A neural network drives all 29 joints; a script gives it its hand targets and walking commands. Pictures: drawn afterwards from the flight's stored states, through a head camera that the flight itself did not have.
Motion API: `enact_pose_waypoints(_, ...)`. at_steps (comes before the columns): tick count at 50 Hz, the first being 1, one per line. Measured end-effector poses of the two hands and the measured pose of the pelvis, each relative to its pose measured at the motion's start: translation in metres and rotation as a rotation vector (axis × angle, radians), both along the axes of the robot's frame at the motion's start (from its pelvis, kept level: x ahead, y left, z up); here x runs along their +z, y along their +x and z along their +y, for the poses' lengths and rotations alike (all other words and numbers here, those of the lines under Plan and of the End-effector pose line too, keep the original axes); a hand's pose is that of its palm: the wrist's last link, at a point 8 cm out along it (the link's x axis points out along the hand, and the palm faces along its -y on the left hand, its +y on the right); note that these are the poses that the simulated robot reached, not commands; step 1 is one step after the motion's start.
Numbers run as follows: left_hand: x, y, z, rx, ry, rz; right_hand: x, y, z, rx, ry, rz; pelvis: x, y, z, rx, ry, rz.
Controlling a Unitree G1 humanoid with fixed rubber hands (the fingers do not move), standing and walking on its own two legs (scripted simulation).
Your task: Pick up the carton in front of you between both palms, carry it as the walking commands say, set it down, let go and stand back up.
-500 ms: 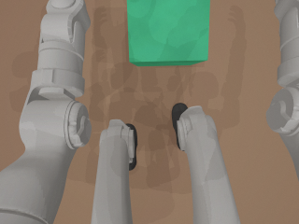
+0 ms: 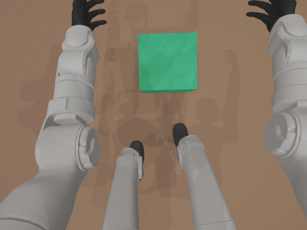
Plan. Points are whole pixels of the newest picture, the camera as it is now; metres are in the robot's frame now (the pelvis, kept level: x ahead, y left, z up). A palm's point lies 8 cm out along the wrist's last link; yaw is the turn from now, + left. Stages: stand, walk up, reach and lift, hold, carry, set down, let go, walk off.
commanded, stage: let go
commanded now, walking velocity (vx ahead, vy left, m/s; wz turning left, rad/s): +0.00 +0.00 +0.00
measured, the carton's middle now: (166, 67) +0.50 -0.08 -0.51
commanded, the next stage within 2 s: stand in 1.32 s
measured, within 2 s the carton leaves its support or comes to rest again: neither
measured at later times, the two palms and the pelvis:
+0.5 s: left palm (36, 108) +0.39 +0.17 +0.00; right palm out of the picture +0.34 -0.27 +0.00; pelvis +0.05 -0.01 +0.10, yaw -2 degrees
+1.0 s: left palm out of the picture +0.26 +0.25 +0.07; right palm out of the picture +0.24 -0.21 +0.07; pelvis +0.09 +0.02 +0.14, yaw -2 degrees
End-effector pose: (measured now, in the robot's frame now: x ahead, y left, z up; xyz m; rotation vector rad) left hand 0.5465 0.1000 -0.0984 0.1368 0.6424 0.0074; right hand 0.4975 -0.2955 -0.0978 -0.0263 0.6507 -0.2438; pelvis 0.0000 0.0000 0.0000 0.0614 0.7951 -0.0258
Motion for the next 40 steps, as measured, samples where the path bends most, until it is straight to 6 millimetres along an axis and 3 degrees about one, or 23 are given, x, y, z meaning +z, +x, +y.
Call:
enact_pose_waypoints(4,0.012,-0.018,0.006,0.003,0.045,0.022,0.009,-0.015,0.002,0.045,-0.035,0.042,0.019,0.008,-0.003,-0.001,-0.002,-0.024)
enact_pose_waypoints(10,0.03,-0.064,0.022,0.016,0.086,0.066,0.026,-0.055,0.006,0.113,-0.074,0.105,0.048,0.025,-0.007,-0.001,-0.007,-0.09)
enact_pose_waypoints(21,0.081,-0.132,0.053,-0.007,0.079,0.091,0.083,-0.127,0.013,0.128,-0.066,0.126,0.088,0.048,-0.009,-0.011,-0.029,-0.246)
enact_pose_waypoints(34,0.136,-0.224,0.107,-0.005,0.066,0.12,0.138,-0.223,0.05,0.129,-0.048,0.144,0.124,0.07,0.006,-0.01,-0.069,-0.534)
enact_pose_waypoints(40,0.157,-0.257,0.13,0.003,0.067,0.12,0.159,-0.252,0.068,0.138,-0.047,0.152,0.136,0.082,0.015,-0.01,-0.086,-0.673)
